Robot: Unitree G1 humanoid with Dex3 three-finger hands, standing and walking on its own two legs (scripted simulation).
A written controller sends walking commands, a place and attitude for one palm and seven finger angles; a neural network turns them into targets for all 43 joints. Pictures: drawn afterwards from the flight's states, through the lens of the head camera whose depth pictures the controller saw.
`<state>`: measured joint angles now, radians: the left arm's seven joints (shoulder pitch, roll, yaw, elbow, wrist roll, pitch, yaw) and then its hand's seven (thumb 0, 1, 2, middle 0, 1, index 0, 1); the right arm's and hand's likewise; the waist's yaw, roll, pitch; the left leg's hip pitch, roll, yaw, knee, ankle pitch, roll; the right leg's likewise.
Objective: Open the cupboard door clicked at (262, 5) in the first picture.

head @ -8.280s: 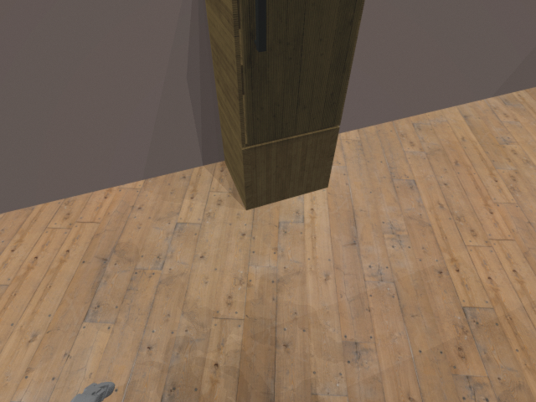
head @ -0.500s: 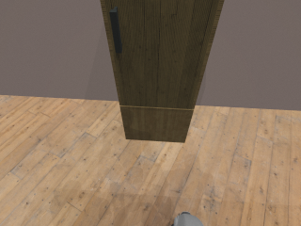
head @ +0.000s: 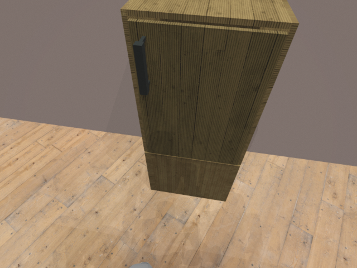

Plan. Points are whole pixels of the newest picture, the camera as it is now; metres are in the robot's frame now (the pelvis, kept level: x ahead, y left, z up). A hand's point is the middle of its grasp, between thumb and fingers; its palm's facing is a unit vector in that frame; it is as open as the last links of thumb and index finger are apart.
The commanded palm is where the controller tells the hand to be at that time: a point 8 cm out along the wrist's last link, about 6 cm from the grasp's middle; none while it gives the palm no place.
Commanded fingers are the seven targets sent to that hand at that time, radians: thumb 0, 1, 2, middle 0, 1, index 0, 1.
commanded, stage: come to a stop and stand still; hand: left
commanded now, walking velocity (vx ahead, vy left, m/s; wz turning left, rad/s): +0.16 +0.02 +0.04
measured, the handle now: (143, 66) +0.63 +0.16 +0.13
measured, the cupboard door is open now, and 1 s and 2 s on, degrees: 0 0 0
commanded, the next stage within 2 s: look again from close up in 1.20 s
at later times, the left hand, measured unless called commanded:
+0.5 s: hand out of the picture +0.11 +0.20 -0.18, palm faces +0.03 -0.97 -0.23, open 7.4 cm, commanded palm none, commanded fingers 0.00 0.90 0.90 -0.20 -0.30 -0.20 -0.30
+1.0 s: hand out of the picture +0.07 +0.11 -0.17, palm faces +0.06 -0.98 -0.21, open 7.2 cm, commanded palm none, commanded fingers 0.00 0.90 0.90 -0.20 -0.30 -0.20 -0.30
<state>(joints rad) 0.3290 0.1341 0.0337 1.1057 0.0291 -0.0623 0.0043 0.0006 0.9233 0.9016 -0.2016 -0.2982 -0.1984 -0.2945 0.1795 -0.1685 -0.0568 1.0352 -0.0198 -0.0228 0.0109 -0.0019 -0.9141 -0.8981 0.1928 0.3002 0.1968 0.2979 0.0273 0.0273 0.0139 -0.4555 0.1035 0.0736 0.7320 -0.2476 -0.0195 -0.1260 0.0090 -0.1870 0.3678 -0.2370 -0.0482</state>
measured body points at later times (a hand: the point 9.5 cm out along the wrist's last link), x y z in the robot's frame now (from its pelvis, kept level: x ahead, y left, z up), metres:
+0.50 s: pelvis +0.06 +0.00 +0.00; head +0.09 +0.01 +0.45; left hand +0.11 +0.25 -0.16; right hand +0.10 -0.24 -0.15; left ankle +0.08 +0.12 -0.74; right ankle +0.04 -0.14 -0.69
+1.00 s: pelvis +0.03 -0.07 +0.00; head +0.04 -0.08 +0.45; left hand +0.07 +0.16 -0.16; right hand +0.02 -0.28 -0.17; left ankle +0.01 +0.07 -0.74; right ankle +0.05 -0.15 -0.74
